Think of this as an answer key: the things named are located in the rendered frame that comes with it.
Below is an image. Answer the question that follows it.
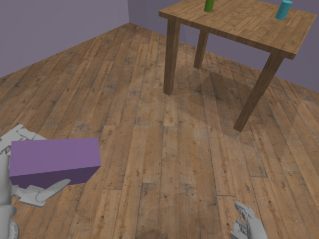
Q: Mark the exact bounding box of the sponge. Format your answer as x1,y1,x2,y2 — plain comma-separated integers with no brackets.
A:
9,137,101,189

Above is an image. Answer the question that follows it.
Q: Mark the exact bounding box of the table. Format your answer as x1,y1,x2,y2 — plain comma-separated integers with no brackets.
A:
159,0,317,132

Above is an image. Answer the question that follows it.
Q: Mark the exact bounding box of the left robot forearm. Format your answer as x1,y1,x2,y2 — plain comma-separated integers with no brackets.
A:
0,205,19,239

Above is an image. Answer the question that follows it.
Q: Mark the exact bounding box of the right robot hand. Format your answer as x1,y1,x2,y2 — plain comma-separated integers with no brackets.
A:
230,201,268,239

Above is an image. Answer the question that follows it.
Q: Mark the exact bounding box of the left robot hand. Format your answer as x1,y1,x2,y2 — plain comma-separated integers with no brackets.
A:
0,124,71,208

